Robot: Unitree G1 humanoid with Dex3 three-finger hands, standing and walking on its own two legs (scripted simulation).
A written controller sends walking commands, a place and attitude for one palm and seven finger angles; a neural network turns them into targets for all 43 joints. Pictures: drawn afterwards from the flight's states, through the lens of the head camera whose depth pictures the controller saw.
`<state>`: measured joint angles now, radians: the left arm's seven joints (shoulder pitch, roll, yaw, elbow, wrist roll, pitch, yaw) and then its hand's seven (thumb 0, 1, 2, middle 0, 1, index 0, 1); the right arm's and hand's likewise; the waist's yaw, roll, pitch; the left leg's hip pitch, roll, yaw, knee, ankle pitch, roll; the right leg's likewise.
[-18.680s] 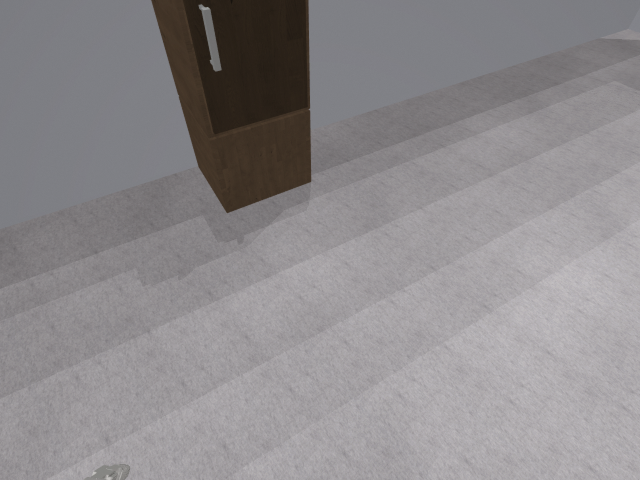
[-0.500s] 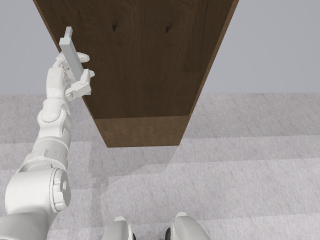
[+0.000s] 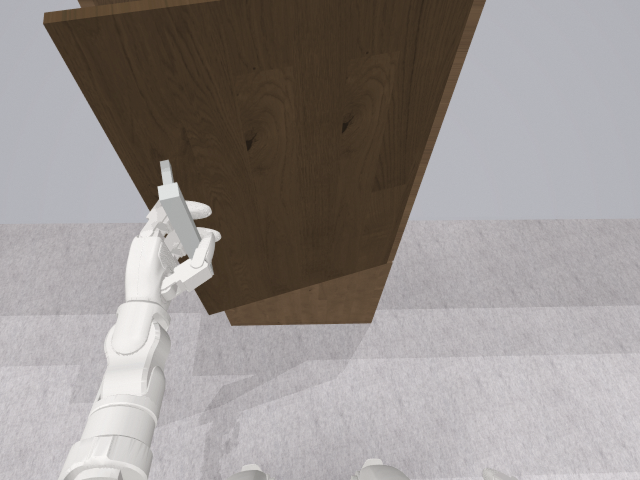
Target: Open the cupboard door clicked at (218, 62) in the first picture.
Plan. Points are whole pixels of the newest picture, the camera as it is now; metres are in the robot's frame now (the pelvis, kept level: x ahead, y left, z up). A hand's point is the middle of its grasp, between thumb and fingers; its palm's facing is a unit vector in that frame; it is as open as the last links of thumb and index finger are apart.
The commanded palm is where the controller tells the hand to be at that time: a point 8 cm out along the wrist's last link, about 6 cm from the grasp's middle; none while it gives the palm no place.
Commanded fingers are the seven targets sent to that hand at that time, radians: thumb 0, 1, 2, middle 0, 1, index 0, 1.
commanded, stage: pull the door open along its arc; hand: left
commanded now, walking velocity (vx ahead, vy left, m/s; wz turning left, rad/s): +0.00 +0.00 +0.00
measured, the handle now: (187, 224) +0.43 +0.17 +0.05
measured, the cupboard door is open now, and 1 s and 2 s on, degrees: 17 43 45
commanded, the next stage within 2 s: open thumb and fingers to let go in 0.52 s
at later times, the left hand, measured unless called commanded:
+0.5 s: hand (275, 346) +0.27 +0.05 +0.05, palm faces +0.38 -0.93 -0.01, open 6.3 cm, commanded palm +0.20 +0.10 +0.05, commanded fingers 0.00 0.90 0.90 -0.40 -1.35 -0.40 -1.35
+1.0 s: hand (286, 348) +0.26 +0.04 +0.05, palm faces +0.40 -0.92 -0.01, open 9.7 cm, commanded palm +0.22 +0.08 +0.05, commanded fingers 0.00 -0.50 0.30 -0.30 -1.20 -0.30 -1.20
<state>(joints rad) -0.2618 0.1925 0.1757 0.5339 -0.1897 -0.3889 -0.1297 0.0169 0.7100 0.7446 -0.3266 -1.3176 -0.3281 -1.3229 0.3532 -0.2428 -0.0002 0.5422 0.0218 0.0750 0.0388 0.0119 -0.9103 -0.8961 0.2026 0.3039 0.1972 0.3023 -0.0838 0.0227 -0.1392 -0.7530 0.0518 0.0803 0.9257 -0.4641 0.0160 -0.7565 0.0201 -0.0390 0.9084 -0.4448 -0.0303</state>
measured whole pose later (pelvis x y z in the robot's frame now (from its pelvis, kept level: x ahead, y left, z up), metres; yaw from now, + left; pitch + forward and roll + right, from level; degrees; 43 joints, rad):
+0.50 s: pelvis +0.00 -0.05 +0.00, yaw +4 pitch +11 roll +2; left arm 0.24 -0.10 -0.20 0.08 0.07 -0.27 0.47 0.03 0.65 0.71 -0.33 -1.27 -0.36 -1.33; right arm 0.19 -0.15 0.03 0.51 -0.06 0.04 0.02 0.01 -0.91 -0.90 0.20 0.30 0.20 0.30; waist -0.02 0.01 -0.15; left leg -0.63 0.04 0.01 0.90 -0.45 -0.04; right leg -0.63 0.01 -0.10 0.94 -0.50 -0.09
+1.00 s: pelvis -0.02 -0.05 -0.01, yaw +4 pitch +11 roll +3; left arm 0.13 -0.10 -0.20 0.14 0.06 -0.30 0.52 0.01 0.13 0.57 -0.34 -1.26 -0.35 -1.27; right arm 0.21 -0.20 -0.01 0.57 -0.06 -0.01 0.00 0.02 -0.91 -0.90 0.20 0.30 0.20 0.30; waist -0.01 0.03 -0.13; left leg -0.71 0.00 -0.05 0.94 -0.43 -0.04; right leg -0.72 0.01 -0.11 1.00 -0.48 -0.10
